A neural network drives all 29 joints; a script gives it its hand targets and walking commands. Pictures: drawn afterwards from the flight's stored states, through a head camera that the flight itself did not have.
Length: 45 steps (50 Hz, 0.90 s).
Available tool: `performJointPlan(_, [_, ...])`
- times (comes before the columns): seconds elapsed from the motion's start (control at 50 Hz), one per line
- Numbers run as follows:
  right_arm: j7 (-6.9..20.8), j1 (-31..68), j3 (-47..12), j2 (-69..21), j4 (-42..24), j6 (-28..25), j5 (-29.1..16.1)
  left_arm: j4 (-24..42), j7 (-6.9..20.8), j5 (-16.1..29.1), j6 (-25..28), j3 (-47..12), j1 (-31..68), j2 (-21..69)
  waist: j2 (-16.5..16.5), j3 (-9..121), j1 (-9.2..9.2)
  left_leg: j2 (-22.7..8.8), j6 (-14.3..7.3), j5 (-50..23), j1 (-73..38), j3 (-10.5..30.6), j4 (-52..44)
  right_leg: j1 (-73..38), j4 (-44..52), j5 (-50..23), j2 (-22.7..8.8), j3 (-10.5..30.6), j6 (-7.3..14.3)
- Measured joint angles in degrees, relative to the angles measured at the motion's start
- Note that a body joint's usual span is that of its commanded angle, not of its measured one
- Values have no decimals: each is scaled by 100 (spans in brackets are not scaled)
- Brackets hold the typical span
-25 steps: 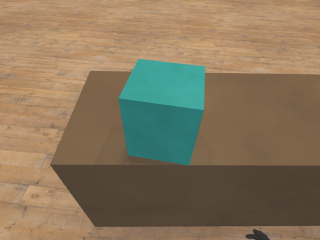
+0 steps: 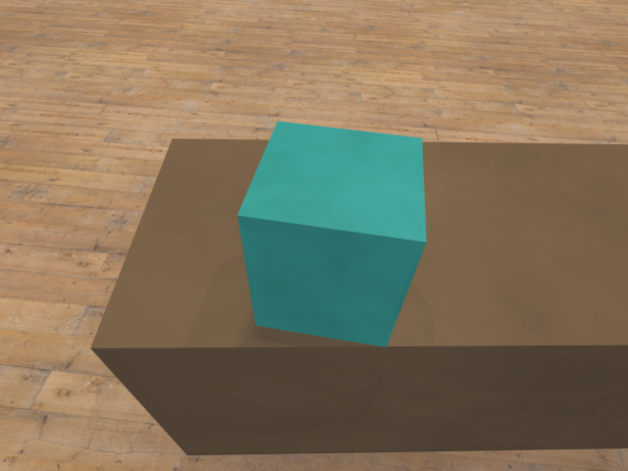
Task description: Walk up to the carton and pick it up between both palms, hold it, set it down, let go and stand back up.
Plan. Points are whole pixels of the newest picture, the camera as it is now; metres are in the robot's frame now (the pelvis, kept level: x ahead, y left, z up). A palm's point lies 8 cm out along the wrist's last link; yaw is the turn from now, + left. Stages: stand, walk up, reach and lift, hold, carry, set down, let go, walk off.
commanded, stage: walk up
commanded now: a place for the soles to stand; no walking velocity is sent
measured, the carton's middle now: (333, 237) +0.45 -0.03 +0.04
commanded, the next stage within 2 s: none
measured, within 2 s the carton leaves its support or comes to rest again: neither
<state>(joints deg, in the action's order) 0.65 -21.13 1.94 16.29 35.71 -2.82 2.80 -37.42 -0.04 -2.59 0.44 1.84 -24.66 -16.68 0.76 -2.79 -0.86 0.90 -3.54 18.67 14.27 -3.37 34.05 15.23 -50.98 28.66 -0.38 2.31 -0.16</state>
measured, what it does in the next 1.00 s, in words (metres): steps on the spot: right foot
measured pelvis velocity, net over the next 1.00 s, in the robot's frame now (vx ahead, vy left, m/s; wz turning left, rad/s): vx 0.03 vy -0.03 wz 0.10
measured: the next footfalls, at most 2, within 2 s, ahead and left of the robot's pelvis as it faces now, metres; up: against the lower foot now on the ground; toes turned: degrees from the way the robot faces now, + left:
right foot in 0.28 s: +0.15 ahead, -0.13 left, +0.00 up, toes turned +10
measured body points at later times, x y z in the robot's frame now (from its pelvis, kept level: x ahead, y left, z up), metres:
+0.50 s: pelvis +0.03 -0.03 -0.01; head +0.05 -0.04 +0.44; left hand +0.17 +0.24 -0.09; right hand +0.13 -0.30 -0.12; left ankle +0.00 +0.10 -0.72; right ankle +0.13 -0.14 -0.73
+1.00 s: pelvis +0.03 -0.03 +0.00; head +0.04 -0.03 +0.45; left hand +0.08 +0.26 -0.11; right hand +0.18 -0.28 -0.10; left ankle +0.01 +0.10 -0.73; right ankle +0.13 -0.14 -0.73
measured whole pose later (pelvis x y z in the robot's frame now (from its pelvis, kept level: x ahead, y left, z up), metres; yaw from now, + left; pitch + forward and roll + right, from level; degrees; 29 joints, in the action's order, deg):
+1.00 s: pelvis +0.03 -0.03 +0.00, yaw +6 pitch -1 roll +1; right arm 0.8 -17.7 0.8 17.5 34.7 0.0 0.4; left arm -39.3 0.5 -0.5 -0.1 1.3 -19.1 -17.4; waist 0.6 -1.6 1.4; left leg 0.4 0.4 18.8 13.1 -0.2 33.2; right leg 21.7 -32.0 8.9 -1.4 1.3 -0.8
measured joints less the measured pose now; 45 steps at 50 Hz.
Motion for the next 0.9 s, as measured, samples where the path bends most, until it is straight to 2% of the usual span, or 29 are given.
performJointPlan(0.04, [-68, -129, 11, 34, 5, 34, -4, 117, -29, -7, -48, -10, 173, 13, -94, -104, -116, -91, 33, -103, -219, 128, -244, 472, -972, 208, 126, -172, 19])
performJointPlan(0.1, [-134, -359, -23, 28, 121, 108, -10, 336, 27, 48, -39, 28, 429, -46, 12, -184, -181, -124, 73, -263, -540, 188, -691, 1050, -1237, -297, 80, -225, -33])
performJointPlan(0.14, [-142, -448, -48, 22, 220, 129, -48, 419, 65, 67, -48, 52, 612, -65, 150, -238, -195, -85, 109, -315, -672, 187, -856, 1257, -832, -763, -22, -179, -105])
performJointPlan(0.2, [-140, -457, -69, 48, 266, 148, -127, 448, 80, 81, -64, 20, 886, 24, 280, -341, -201, -1, 149, -225, -694, 173, -769, 1228, 302, -1406, -170, -196, -164])
performJointPlan(0.28, [-117, -344, -106, 154, 137, 231, -210, 360, 29, 54, -57, -86, 1086, 195, 238, -399, -213, 64, 226, 237, -504, 170, -58, 657, 1608, -2270, -153, -272, -54])
performJointPlan(0.3, [-109, -281, -111, 191, 119, 259, -223, 291, 4, 42, -48, -104, 1115, 246, 129, -394, -180, 0, 261, 400, -429, 182, 188, 519, 1766, -1976, -88, -309, 60])
performJointPlan(0.34, [-112, -106, -120, 195, 58, 316, -257, 214, -35, 44, -75, -167, 1196, 292, -115, -422, -167, -134, 341, 682, -196, 298, 729, 524, 1693, -1762, 36, -421, 135])
performJointPlan(0.38, [-154, -37, -145, 101, -8, 435, -235, 207, -66, 134, -136, -185, 1289, 244, -139, -384, -135, -78, 428, 1297, 39, 353, 1275, 551, 1605, -1773, -53, -505, 152])
performJointPlan(0.42, [-159, 16, -172, 50, -23, 514, -216, 231, -92, 191, -169, -158, 1366, 210, -161, -323, -37, -71, 489, 1507, 162, 399, 1456, 549, 1660, -1828, -111, -551, 166])
performJointPlan(0.48, [-130, 102, -138, 49, -50, 497, -231, 265, -100, 172, -200, -118, 1398, 127, -172, -233, 83, -118, 543, 1237, 143, 438, 1067, 638, 1726, -1932, -140, -552, 157])
performJointPlan(0.52, [-104, 94, -80, 74, -58, 434, -232, 235, -86, 161, -247, -84, 1405, 67, -171, -189, 81, -147, 508, 729, -25, 420, 483, 718, 1646, -1931, -173, -583, 125])
performJointPlan(0.56, [-77, 80, -35, 40, 25, 398, -204, 155, -64, 184, -300, -31, 1376, -7, -7, -181, 85, -38, 427, 91, -101, 350, 264, 742, 1548, -1875, -287, -518, 79])
performJointPlan(0.64, [-26, -137, 15, 53, 129, 364, -205, 7, 28, 258, -337, 22, 1072, -17, 63, 153, 23, -36, 310, 382, -63, 365, 106, 767, 1630, -1069, -223, -444, -25])
performJointPlan(0.66, [-27, -170, 15, 55, 146, 346, -214, -5, 55, 253, -312, 23, 1016, -36, 87, 179, 16, -42, 288, 326, -68, 372, 17, 751, 1695, -1069, -192, -401, -10])
performJointPlan(0.7, [-26, -190, -13, 67, 135, 287, -224, -14, 81, 224, -221, 13, 967, -95, 149, 114, 24, -44, 313, -174, -72, 394, -131, 658, 1910, -1547, -173, -359, 30])
performJointPlan(0.74, [-1, -106, -54, 62, 141, 244, -233, -79, 71, 195, -131, 17, 954, -153, 277, -12, 96, 27, 342, -214, -107, 367, -85, 593, 2013, -2145, -223, -286, -6])
performJointPlan(0.76, [15, -53, -64, 67, 137, 242, -237, -135, 65, 190, -113, 18, 929, -153, 297, -31, 128, 36, 347, -144, -133, 354, -59, 574, 1995, -2215, -226, -258, -46])
performJointPlan(0.84, [41, 77, -46, 72, 32, 323, -275, -248, 65, 196, -159, -7, 727, -67, 180, 172, 179, -30, 317, 107, -152, 354, -44, 578, 1891, -1645, -156, -236, -40])
performJointPlan(0.9, [22, 161, -77, 83, -74, 313, -245, -202, 72, 222, -124, -36, 630, -65, 98, 213, 193, -44, 342, -90, -127, 356, -154, 606, 1945, -1756, -129, -199, -24])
